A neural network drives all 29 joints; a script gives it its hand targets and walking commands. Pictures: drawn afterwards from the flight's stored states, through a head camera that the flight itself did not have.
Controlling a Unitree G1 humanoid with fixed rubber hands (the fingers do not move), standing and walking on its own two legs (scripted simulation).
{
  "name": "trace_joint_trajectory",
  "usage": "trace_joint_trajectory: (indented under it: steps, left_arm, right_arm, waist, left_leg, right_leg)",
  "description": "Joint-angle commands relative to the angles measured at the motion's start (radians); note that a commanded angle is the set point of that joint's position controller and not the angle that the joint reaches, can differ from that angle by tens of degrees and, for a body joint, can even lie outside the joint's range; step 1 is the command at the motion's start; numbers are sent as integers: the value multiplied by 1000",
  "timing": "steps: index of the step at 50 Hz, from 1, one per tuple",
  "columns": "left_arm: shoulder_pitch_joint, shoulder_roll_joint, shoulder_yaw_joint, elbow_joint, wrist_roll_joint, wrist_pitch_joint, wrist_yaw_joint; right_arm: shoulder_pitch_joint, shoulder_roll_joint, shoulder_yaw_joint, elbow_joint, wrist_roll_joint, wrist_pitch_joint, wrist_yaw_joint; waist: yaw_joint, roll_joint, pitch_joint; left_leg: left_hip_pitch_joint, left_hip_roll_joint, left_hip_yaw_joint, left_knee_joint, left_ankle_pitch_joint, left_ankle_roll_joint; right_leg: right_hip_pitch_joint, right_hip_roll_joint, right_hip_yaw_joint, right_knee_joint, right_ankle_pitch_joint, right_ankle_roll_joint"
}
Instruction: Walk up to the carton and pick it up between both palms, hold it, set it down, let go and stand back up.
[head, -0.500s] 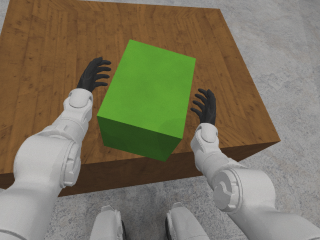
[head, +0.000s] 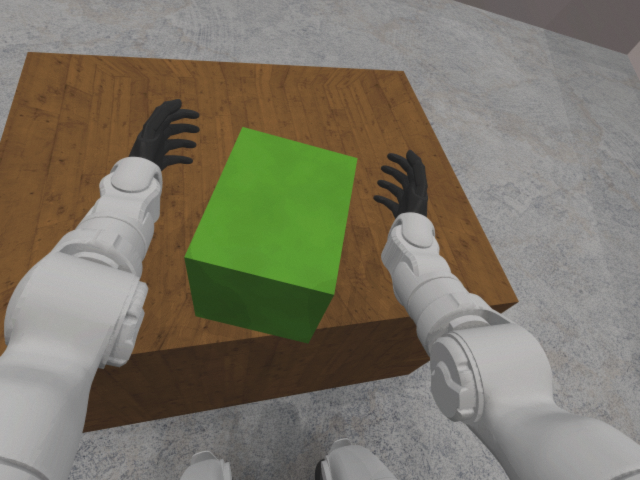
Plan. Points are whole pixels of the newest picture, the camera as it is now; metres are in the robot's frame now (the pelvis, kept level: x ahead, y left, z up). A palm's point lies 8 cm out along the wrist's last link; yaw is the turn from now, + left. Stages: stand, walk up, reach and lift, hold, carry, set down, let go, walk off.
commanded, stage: set down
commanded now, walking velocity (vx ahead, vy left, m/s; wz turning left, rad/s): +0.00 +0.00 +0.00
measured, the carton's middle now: (276, 237) +0.46 -0.04 -0.06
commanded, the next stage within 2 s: none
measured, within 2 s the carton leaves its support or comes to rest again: neither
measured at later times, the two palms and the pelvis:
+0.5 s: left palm (147, 168) +0.48 +0.13 +0.09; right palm (418, 230) +0.37 -0.19 +0.08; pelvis +0.01 -0.01 +0.04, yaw +0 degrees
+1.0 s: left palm (82, 232) +0.42 +0.20 +0.06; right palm (395, 269) +0.33 -0.16 +0.05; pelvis +0.00 +0.01 +0.03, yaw +0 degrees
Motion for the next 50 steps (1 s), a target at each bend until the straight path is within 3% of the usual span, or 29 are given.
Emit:
trace_joint_trajectory:
  steps: [1,12,15,27,28,29,30,33,35,42,50]
  left_arm:
    - [-441,94,18,-147,2,-2,-4]
    - [-347,92,55,-173,27,34,-30]
    - [-310,102,86,-189,50,31,-37]
    - [-158,96,163,-322,93,7,-48]
    - [-118,179,251,-238,71,12,-50]
    - [-133,174,236,-272,73,8,-50]
    - [-135,154,220,-279,74,-2,-51]
    - [-110,131,189,-335,88,3,-64]
    - [-87,126,180,-388,86,17,-70]
    - [10,119,147,-543,50,62,-74]
    - [131,122,143,-616,40,67,-76]
  right_arm:
    - [-340,-127,6,-185,-3,-7,-17]
    - [-226,-82,53,-277,3,29,-47]
    - [-176,-62,82,-299,14,25,-52]
    - [-2,1,95,-417,-30,-37,-86]
    - [-52,11,114,-412,-63,-50,-102]
    - [-40,35,113,-415,-65,-61,-113]
    - [-36,45,117,-402,-71,-78,-119]
    - [16,30,120,-371,-40,-115,-129]
    - [44,19,115,-379,-32,-128,-138]
    - [123,9,84,-454,-42,-114,-147]
    - [228,16,92,-490,-48,-107,-133]
  waist:
    - [-18,213,-600]
    - [-13,162,-525]
    - [10,156,-498]
    - [49,134,-459]
    - [94,29,-460]
    - [75,14,-461]
    - [90,33,-473]
    - [98,128,-493]
    - [99,153,-489]
    - [96,176,-410]
    - [117,186,-315]
  left_leg:
    - [690,-44,-39,-110,304,-137]
    - [773,-53,-16,-197,367,-123]
    - [792,-55,-6,-214,390,-118]
    - [817,-52,11,-246,371,-118]
    - [667,-65,12,-217,294,-39]
    - [621,-62,3,-233,261,-28]
    - [618,-60,11,-231,263,-31]
    - [744,-40,16,-197,344,-75]
    - [789,-32,15,-186,373,-93]
    - [845,-8,-9,-239,278,-111]
    - [847,8,-45,-303,192,-125]
  right_leg:
    - [34,81,-82,-143,233,-78]
    - [179,79,-72,-262,322,-74]
    - [219,78,-68,-287,342,-72]
    - [283,79,-69,-325,331,-66]
    - [316,67,-27,-289,319,-55]
    - [342,64,-22,-273,337,-46]
    - [356,63,-23,-261,337,-45]
    - [254,82,-50,-275,316,-68]
    - [212,91,-61,-289,293,-75]
    - [187,96,-82,-323,172,-79]
    - [247,88,-80,-331,146,-69]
